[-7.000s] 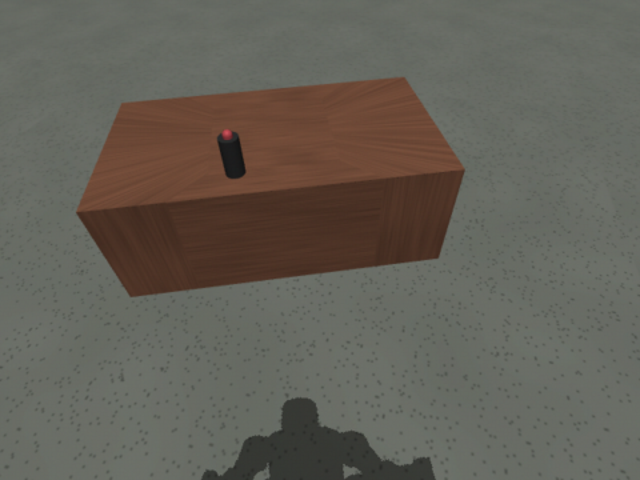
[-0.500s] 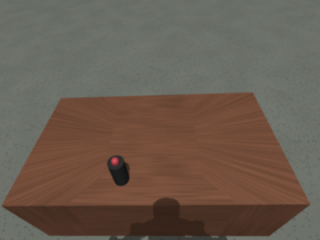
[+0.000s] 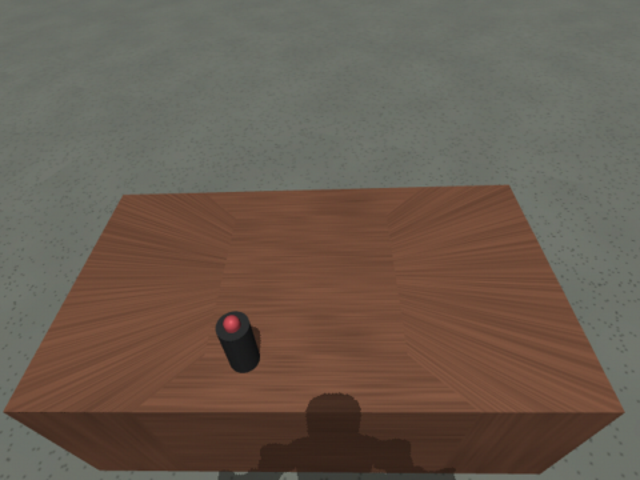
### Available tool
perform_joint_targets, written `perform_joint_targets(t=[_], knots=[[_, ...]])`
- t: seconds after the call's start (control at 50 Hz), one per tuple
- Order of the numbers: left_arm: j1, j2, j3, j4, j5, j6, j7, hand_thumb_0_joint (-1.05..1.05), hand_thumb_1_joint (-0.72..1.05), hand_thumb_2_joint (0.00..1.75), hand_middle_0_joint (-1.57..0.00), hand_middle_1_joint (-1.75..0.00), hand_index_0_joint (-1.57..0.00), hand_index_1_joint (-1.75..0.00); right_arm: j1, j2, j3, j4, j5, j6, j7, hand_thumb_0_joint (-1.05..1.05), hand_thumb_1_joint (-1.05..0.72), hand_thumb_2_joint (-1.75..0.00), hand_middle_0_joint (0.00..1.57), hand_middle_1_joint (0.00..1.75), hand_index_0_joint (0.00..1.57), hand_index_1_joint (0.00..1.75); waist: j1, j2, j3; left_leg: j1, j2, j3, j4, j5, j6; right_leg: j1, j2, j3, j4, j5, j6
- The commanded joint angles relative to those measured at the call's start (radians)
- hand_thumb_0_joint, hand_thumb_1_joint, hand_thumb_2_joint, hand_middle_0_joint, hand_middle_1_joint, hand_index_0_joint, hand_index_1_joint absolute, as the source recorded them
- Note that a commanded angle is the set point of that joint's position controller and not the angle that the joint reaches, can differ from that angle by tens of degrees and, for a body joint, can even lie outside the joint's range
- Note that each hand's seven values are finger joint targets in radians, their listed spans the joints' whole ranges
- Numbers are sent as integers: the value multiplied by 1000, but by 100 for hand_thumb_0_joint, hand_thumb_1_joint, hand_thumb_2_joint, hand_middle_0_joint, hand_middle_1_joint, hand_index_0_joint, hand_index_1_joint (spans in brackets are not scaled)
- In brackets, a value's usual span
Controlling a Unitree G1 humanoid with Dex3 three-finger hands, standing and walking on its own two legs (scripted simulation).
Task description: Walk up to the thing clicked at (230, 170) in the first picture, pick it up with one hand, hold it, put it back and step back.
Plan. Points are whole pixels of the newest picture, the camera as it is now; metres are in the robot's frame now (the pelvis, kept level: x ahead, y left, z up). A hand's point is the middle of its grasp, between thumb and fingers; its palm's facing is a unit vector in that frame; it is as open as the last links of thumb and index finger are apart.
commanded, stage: stand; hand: left
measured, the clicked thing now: (237, 340) +0.48 +0.19 -0.25
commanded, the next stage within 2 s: go down in 0.30 s
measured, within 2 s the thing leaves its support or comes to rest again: neither
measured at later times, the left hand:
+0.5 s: hand out of the picture +0.10 +0.25 -0.15, palm faces +0.03 -0.94 -0.34, open 8.0 cm
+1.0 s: hand out of the picture +0.14 +0.26 -0.15, palm faces +0.03 -0.94 -0.33, open 16.6 cm
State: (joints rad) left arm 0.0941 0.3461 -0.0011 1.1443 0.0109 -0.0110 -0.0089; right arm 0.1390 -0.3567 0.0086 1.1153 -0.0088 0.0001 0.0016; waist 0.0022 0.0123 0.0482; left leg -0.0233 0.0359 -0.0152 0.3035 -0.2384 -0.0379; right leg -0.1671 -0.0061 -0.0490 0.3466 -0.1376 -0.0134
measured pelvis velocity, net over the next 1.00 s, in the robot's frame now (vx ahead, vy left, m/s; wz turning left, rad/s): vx -0.01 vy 0.02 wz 0.00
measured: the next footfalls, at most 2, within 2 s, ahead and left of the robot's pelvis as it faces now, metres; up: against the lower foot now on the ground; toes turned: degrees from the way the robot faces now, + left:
none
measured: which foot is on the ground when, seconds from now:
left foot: down 0.00-1.00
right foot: down 0.00-1.00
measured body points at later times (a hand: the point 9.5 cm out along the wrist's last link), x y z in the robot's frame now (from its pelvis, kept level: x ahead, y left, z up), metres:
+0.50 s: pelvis -0.01 +0.00 -0.01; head +0.02 -0.01 +0.44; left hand +0.10 +0.30 -0.13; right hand +0.09 -0.29 -0.13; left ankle -0.04 +0.14 -0.75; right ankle +0.03 -0.11 -0.75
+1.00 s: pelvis -0.01 +0.02 -0.03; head +0.04 +0.02 +0.42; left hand +0.14 +0.31 -0.13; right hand +0.13 -0.26 -0.13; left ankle -0.04 +0.14 -0.75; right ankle +0.03 -0.11 -0.75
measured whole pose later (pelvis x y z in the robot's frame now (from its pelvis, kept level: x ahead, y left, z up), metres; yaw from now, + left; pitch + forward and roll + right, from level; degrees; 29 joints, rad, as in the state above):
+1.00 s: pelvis -0.01 +0.02 -0.03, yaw +0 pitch +7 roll +0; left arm 0.16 0.31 0.10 0.56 0.01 0.31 -0.01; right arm 0.20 -0.28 -0.11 0.71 0.04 -0.10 -0.05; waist -0.01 0.01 -0.03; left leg -0.42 0.01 -0.01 0.69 -0.40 0.00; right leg -0.53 -0.04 -0.03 0.65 -0.25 0.02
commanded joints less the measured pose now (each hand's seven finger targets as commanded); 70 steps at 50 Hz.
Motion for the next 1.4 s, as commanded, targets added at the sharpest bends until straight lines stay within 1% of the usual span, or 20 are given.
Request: perform_joint_targets(t=[0.0,0.14,0.26,0.38,0.4,0.42,0.44,0.46,0.48,0.52,0.58,0.64,0.7,0.76,0.78,0.88,0.94,1.1,1.2,1.38], knots=[[-40,222,43,-54,-6,-23,15,0,90,90,-20,-30,-20,-30,-18,-208,-45,-52,-3,-23,-12,0,-90,-90,20,30,20,30,1,-7,-64,-91,103,-60,-56,121,48,100,-132,126,-46,133,-13],[-39,220,45,-54,-1,-20,13,0,90,90,-20,-30,-20,-30,-16,-204,-44,-56,-5,-22,-12,0,-90,-90,20,30,20,30,3,-10,-47,-120,100,-63,-70,66,52,88,-127,125,-55,66,-10],[-49,214,43,-60,-3,-22,13,0,90,90,-20,-30,-20,-30,-14,-208,-43,-56,-5,-28,-15,0,-90,-90,20,30,20,30,-2,6,-81,-100,110,-65,-58,192,46,125,-137,121,-19,206,-15],[-43,219,43,-55,-4,-19,14,0,82,82,-14,-22,-16,-22,-16,-207,-42,-55,-5,-23,-15,0,-82,-82,12,22,12,22,2,-7,-57,-99,106,-64,-64,133,49,100,-134,118,-38,146,-16],[-393,35,15,-406,-86,-95,21,0,74,74,-6,-14,-8,-14,-367,-29,-4,-405,97,-146,-30,0,-74,-74,4,14,5,14,-38,6,-73,-247,-51,48,68,76,40,-38,-19,14,34,23,7],[-379,124,38,-476,-87,-96,37,0,66,66,-2,-6,0,-6,-355,-77,-11,-469,94,-178,-40,0,-66,-66,4,6,5,6,-29,1,-90,-212,-54,50,62,19,46,-4,-28,22,18,-42,11],[-199,201,86,-252,-81,-37,49,0,58,58,-2,0,-1,-2,-240,-135,-46,-303,90,-152,-56,0,-58,-58,4,5,5,5,-29,-19,-39,-244,-57,55,61,-39,47,-32,-25,19,11,-107,9],[-127,240,112,-207,-76,-5,43,0,50,50,-2,0,0,-3,-208,-160,-80,-250,90,-133,-59,0,-50,-50,5,5,5,5,-1,-4,-10,-292,-58,60,95,-47,41,-44,-20,13,35,-125,10],[-90,212,104,-199,-73,30,35,0,42,42,-2,0,0,-3,-209,-163,-104,-232,93,-132,-63,0,-42,-42,4,5,5,5,-1,-39,-39,-312,-53,55,122,-3,43,-44,-13,15,61,-74,10],[-233,248,110,-330,-60,31,44,0,28,26,-3,0,-2,-2,-248,-187,-132,-325,85,-166,-74,0,-26,-26,5,5,5,5,-5,-17,-264,-304,-53,43,168,58,48,16,-22,26,129,23,16],[-16,209,166,-210,-8,126,19,0,10,21,-5,-2,-4,-4,12,-148,-199,-246,49,-139,-57,0,-4,-19,5,5,5,5,-16,-16,-215,-401,-66,45,216,44,57,-74,-15,21,169,26,10],[-44,220,170,-454,-14,189,8,0,2,15,-6,-2,-5,-2,-18,-139,-194,-479,65,-144,-51,0,8,-16,5,5,5,5,-19,-40,-384,-298,-76,48,184,98,57,21,-17,21,137,89,16],[-53,137,124,-442,-24,265,-17,0,-11,12,-6,-3,-5,-3,-23,-43,-125,-437,74,-116,-31,0,21,-12,5,5,5,5,-15,-53,-195,-394,-76,45,202,27,55,-128,-16,8,143,-8,15],[-114,209,161,-576,-13,283,-16,0,-29,10,-7,-4,-7,-5,-61,-96,-171,-523,65,-123,-34,0,31,-10,5,5,5,5,-14,-36,-211,-427,-72,47,225,-74,57,-171,-16,10,152,-122,12],[-83,186,155,-565,-9,286,-17,0,-36,9,-8,-4,-7,-5,-22,-85,-172,-485,60,-123,-32,0,34,-9,5,5,5,5,-16,-34,-182,-450,-71,44,225,-99,58,-183,-16,9,156,-146,12],[-86,193,169,-763,2,281,4,0,-57,5,-8,-5,-7,-6,-68,-125,-191,-605,45,-156,-49,0,45,-6,5,5,5,5,-9,20,-340,-395,-50,16,269,98,41,-119,-8,7,231,33,1],[-63,155,161,-765,3,272,25,0,-61,5,-9,-6,-7,-7,-111,-80,-169,-593,39,-180,-66,0,49,-5,5,5,5,5,4,26,-324,-411,-45,8,293,107,32,-143,-14,11,256,26,-2],[115,127,154,-848,-16,348,19,0,-61,3,-9,-6,-8,-7,48,-75,-182,-583,38,-168,-75,0,50,-5,5,5,5,5,-7,31,-266,-426,-38,-6,287,127,20,-163,0,-17,269,29,-3],[68,139,156,-924,-10,397,-3,0,-61,3,-10,-6,-9,-7,50,-74,-182,-631,44,-164,-64,0,51,-5,5,5,5,5,-19,34,-219,-443,-31,-24,281,105,14,-209,-2,-19,280,3,-6],[112,128,178,-1010,-9,405,-12,0,-61,4,-9,-5,-8,-6,85,-67,-195,-696,41,-174,-41,0,52,-4,5,5,5,5,-17,64,-314,-391,-18,-30,354,377,-4,-181,-7,-13,332,136,-7]])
